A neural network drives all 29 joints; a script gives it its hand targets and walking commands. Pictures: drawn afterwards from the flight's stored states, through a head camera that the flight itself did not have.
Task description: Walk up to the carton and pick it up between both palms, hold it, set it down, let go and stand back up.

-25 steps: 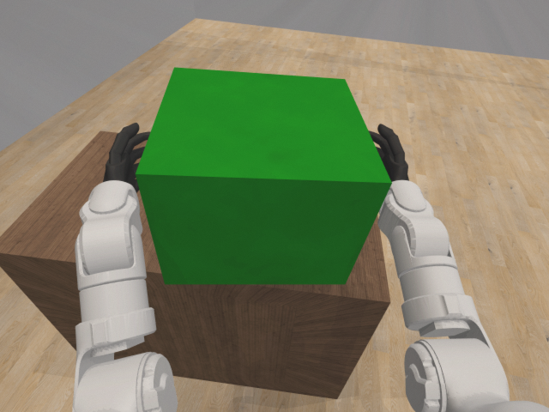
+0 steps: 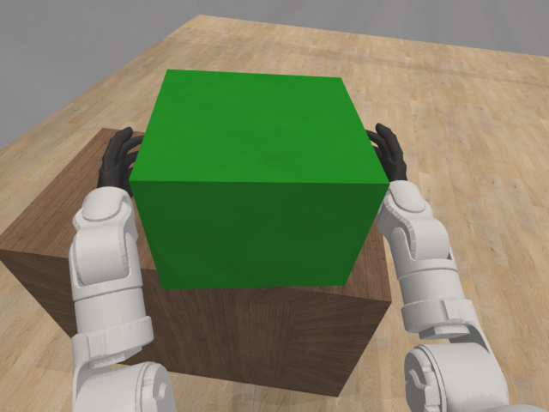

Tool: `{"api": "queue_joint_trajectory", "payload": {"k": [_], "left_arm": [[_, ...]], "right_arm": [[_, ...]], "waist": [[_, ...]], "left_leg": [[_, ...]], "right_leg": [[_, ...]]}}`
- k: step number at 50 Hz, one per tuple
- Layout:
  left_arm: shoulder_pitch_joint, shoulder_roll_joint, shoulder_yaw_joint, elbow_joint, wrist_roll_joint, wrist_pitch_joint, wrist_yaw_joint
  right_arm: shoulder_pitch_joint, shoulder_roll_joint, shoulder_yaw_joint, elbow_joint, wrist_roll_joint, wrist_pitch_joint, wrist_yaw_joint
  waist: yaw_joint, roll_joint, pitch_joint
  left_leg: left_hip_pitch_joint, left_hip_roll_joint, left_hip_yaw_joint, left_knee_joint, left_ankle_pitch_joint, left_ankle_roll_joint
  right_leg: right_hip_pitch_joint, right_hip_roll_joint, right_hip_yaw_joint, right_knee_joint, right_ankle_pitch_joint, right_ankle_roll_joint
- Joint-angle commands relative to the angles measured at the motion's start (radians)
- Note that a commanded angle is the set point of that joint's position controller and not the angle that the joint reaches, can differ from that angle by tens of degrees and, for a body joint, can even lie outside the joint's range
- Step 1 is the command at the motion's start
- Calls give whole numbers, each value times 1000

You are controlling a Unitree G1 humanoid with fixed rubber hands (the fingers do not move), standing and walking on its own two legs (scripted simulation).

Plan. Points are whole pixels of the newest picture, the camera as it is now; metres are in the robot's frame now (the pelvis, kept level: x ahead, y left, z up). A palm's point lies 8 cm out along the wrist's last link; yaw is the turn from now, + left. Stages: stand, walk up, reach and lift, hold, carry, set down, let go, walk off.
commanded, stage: hold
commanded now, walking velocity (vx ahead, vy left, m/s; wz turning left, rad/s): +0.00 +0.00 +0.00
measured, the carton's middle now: (256, 177) +0.41 +0.01 +0.14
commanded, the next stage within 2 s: none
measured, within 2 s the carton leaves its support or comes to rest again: neither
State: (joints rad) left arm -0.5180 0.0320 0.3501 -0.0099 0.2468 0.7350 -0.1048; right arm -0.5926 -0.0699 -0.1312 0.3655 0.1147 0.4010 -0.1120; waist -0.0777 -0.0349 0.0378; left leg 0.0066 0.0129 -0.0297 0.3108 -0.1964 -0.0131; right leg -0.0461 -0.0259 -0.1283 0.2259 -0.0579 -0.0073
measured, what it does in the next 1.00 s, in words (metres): stands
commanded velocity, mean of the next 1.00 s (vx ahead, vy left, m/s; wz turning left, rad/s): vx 0.00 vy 0.00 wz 0.00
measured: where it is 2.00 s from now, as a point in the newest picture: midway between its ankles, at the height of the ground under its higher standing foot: outside the picture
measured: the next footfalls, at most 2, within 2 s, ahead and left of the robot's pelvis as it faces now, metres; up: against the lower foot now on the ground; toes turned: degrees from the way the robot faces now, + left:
none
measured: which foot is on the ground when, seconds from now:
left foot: down 0.00-1.00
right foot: down 0.00-1.00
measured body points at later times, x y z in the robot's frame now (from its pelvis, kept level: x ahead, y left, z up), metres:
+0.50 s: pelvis +0.00 +0.00 +0.00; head -0.03 +0.02 +0.45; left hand +0.37 +0.19 +0.19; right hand +0.37 -0.18 +0.18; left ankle -0.01 +0.12 -0.75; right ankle +0.05 -0.12 -0.75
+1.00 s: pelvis +0.00 +0.00 +0.00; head -0.03 +0.02 +0.45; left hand +0.37 +0.19 +0.18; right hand +0.37 -0.18 +0.18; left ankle -0.01 +0.12 -0.75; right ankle +0.05 -0.12 -0.75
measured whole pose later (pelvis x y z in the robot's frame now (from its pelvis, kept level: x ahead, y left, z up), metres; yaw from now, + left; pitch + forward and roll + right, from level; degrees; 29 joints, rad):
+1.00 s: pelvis +0.00 +0.00 +0.00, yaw +0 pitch -7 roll -1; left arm -0.52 0.03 0.35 0.01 0.25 0.71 -0.10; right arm -0.59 -0.07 -0.13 0.39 0.11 0.36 -0.11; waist -0.08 -0.04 0.04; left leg 0.01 0.01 -0.03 0.31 -0.20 -0.01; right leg -0.04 -0.02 -0.13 0.22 -0.06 -0.01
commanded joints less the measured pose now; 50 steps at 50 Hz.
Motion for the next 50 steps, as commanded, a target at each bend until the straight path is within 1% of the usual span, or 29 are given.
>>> {"api": "queue_joint_trajectory", "payload": {"k": [1,3,5,6,9,11,12,13,15,17,19,20,23,24,26,27,28,29,30,34,36,37,38,40,41,45,48,49,50], "left_arm": [[-601,-383,-433,-100,-157,-58,-146],[-601,-379,-420,-94,-153,-60,-145],[-607,-379,-420,-94,-156,-63,-145],[-596,-384,-415,-90,-155,-61,-145],[-603,-366,-388,-55,-139,-61,-152],[-631,-365,-385,-50,-141,-67,-153],[-635,-371,-384,-47,-138,-69,-152],[-634,-373,-386,-43,-136,-70,-151],[-630,-379,-399,-54,-145,-73,-149],[-640,-387,-420,-81,-159,-80,-147],[-630,-381,-421,-70,-160,-82,-149],[-633,-384,-424,-79,-160,-82,-150],[-601,-372,-405,-61,-144,-77,-158],[-599,-365,-405,-73,-142,-77,-161],[-595,-368,-412,-94,-148,-80,-161],[-591,-368,-415,-88,-146,-79,-161],[-589,-376,-430,-111,-155,-84,-159],[-583,-377,-431,-103,-153,-83,-157],[-579,-377,-425,-104,-151,-84,-156],[-596,-384,-426,-110,-149,-87,-147],[-588,-380,-417,-99,-145,-85,-144],[-588,-377,-419,-99,-144,-84,-143],[-581,-379,-413,-85,-142,-83,-143],[-593,-385,-427,-100,-149,-83,-139],[-588,-392,-434,-110,-152,-83,-136],[-598,-392,-443,-113,-157,-84,-134],[-580,-387,-440,-114,-153,-79,-134],[-573,-384,-432,-102,-146,-75,-135],[-577,-379,-432,-112,-147,-74,-137]], "right_arm": [[-617,402,390,-259,95,-72,149],[-620,413,394,-254,98,-73,152],[-623,410,394,-253,95,-76,153],[-624,413,402,-259,99,-78,152],[-640,422,397,-236,90,-77,150],[-662,438,396,-228,86,-81,153],[-660,440,393,-219,82,-83,156],[-659,434,386,-208,80,-84,157],[-657,440,396,-225,85,-91,155],[-654,448,401,-239,89,-96,151],[-639,438,398,-230,89,-93,143],[-628,438,390,-227,85,-92,141],[-594,428,386,-199,74,-87,141],[-584,430,385,-206,76,-86,138],[-593,430,401,-234,86,-91,134],[-590,422,400,-232,90,-91,132],[-592,426,409,-256,98,-96,130],[-594,422,412,-259,100,-96,129],[-597,416,412,-266,101,-97,129],[-600,414,408,-257,95,-98,143],[-602,414,411,-258,92,-100,147],[-604,413,414,-257,95,-100,149],[-616,417,416,-267,93,-103,148],[-610,411,410,-253,94,-105,148],[-606,411,412,-255,95,-106,149],[-598,411,404,-250,92,-107,148],[-580,402,404,-234,88,-104,152],[-577,401,399,-228,87,-102,151],[-571,400,395,-218,85,-99,151]], "waist": [[-16,63,-374],[-5,49,-363],[-8,50,-381],[3,44,-381],[12,24,-360],[15,28,-361],[19,29,-359],[20,42,-356],[17,40,-382],[4,51,-423],[-7,43,-414],[-14,59,-406],[-13,54,-355],[-20,55,-367],[-17,56,-384],[-22,62,-380],[-21,65,-400],[-22,60,-384],[-19,52,-381],[-10,69,-362],[0,50,-363],[4,55,-353],[8,44,-361],[3,59,-364],[-2,67,-376],[-13,71,-380],[-12,76,-370],[-8,68,-356],[-15,72,-358]], "left_leg": [[-209,-72,62,-71,202,-42],[-220,-72,62,-77,198,-37],[-210,-69,62,-74,206,-39],[-205,-73,64,-71,218,-37],[-240,-78,71,-87,156,-23],[-255,-78,75,-101,112,-14],[-256,-76,74,-101,123,-13],[-258,-74,74,-100,124,-15],[-233,-74,73,-85,164,-19],[-210,-78,70,-71,205,-28],[-201,-80,70,-67,205,-32],[-210,-79,69,-67,204,-36],[-219,-80,73,-78,189,-34],[-207,-81,74,-75,203,-34],[-203,-84,70,-62,244,-39],[-191,-83,65,-60,259,-43],[-177,-82,64,-49,286,-50],[-176,-79,60,-47,300,-52],[-166,-79,59,-47,301,-50],[-170,-72,64,-57,260,-49],[-170,-70,63,-62,258,-43],[-180,-71,63,-65,248,-42],[-186,-71,66,-63,249,-38],[-182,-69,65,-60,250,-45],[-168,-65,61,-58,275,-48],[-164,-67,63,-53,272,-51],[-168,-67,60,-59,257,-52],[-173,-70,64,-59,258,-51],[-170,-72,64,-62,247,-51]], "right_leg": [[382,63,33,52,78,8],[385,66,33,54,79,7],[382,68,32,54,78,10],[391,68,33,55,89,11],[403,61,39,51,55,18],[396,56,44,50,24,20],[391,57,42,51,35,15],[395,55,43,52,27,15],[400,61,40,53,60,16],[402,61,40,60,98,18],[402,61,38,54,102,20],[402,59,39,55,101,16],[408,58,37,51,91,17],[420,59,38,51,105,22],[435,58,38,60,147,23],[426,59,36,56,151,22],[427,64,31,60,162,21],[419,67,31,56,164,19],[409,68,29,56,159,17],[376,71,22,50,90,9],[376,72,24,50,93,10],[377,72,25,49,86,9],[386,70,27,51,93,10],[372,72,27,52,83,5],[372,74,25,54,95,4],[364,72,26,52,99,4],[365,70,25,52,89,1],[370,72,24,50,91,5],[376,69,25,49,88,6]]}}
